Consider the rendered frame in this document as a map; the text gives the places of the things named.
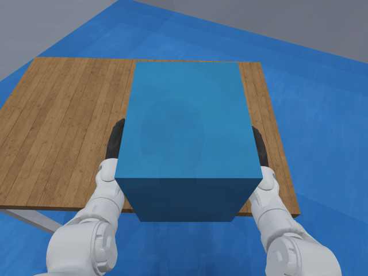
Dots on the carton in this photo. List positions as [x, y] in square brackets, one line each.
[188, 152]

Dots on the robot right hand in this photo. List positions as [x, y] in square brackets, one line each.
[261, 149]

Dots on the table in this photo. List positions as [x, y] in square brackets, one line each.
[56, 123]

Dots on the robot left hand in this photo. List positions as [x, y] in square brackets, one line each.
[114, 142]

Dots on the robot left upper arm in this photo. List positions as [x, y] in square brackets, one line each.
[86, 249]

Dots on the robot left forearm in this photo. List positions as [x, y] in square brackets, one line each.
[106, 202]

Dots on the robot right upper arm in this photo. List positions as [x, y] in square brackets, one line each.
[289, 256]

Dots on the robot right forearm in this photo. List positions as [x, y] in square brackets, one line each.
[271, 215]

